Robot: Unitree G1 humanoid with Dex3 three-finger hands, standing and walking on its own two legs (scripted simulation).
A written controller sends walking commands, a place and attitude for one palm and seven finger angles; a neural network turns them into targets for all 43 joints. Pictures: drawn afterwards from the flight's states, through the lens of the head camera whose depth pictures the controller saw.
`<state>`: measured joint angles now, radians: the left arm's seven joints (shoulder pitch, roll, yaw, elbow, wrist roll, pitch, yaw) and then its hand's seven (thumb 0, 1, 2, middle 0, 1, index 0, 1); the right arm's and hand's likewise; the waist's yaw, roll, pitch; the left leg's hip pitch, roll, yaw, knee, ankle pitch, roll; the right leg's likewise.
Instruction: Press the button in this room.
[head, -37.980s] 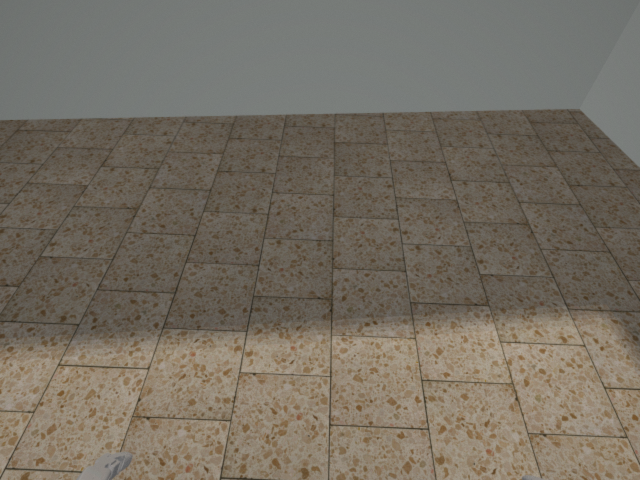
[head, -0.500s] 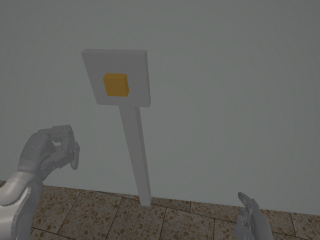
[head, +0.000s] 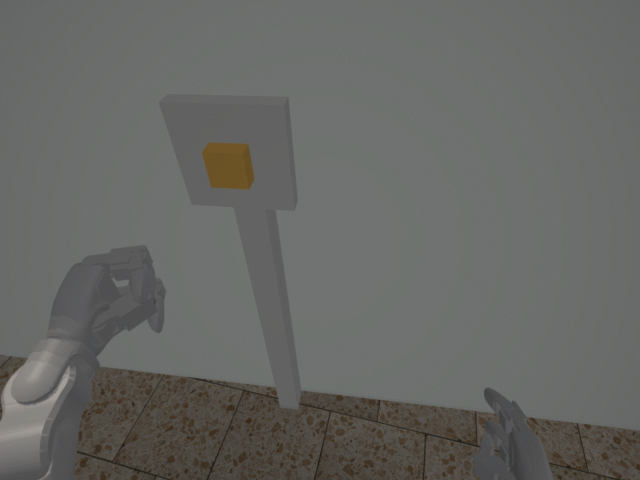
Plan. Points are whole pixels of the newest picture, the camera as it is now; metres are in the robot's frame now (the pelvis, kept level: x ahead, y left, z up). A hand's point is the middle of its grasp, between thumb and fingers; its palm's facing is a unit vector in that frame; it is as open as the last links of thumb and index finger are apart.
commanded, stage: aim a knuckle at the button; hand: left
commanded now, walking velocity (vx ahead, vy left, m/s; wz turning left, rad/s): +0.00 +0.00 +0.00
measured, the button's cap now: (230, 164) +0.51 +0.19 +0.17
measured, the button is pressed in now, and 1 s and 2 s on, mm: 0 0 0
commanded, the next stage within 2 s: none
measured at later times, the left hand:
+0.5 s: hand (195, 260) +0.32 +0.19 +0.15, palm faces +0.02 -1.00 -0.04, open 3.1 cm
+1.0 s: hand (221, 231) +0.39 +0.18 +0.14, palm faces +0.00 -1.00 -0.02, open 3.1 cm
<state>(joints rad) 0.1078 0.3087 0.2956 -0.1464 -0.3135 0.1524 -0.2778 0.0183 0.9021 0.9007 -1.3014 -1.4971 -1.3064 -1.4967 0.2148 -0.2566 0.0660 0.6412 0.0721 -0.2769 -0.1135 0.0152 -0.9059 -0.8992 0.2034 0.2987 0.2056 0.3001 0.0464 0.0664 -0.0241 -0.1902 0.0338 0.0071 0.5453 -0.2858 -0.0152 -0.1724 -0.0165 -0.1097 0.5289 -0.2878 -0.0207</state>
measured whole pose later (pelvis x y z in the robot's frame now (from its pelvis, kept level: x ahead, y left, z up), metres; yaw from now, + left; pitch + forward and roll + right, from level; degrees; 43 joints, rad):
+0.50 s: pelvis +0.01 +0.01 +0.00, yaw -2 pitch -2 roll +0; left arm -0.11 0.28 0.24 0.09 -0.24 0.10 -0.20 0.02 0.90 0.90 -1.30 -1.50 -1.30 -1.50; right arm 0.23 -0.25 0.05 0.65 0.06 -0.22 -0.10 0.02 -0.91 -0.90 0.20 0.30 0.21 0.30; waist 0.01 0.05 -0.03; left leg -0.20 0.03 0.04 0.52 -0.28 -0.01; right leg -0.21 -0.02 -0.08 0.53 -0.29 -0.01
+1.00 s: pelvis +0.01 +0.01 +0.00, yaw -2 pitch +0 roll +0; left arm -0.38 0.28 0.22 0.42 -0.20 0.04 -0.16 0.02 0.90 0.90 -1.30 -1.50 -1.30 -1.50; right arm 0.26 -0.25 0.04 0.66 0.06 -0.13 -0.09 0.01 -0.91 -0.90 0.20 0.30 0.21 0.30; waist -0.01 0.04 -0.02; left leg -0.25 0.03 0.04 0.54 -0.29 0.00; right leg -0.25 -0.02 -0.07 0.53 -0.28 -0.01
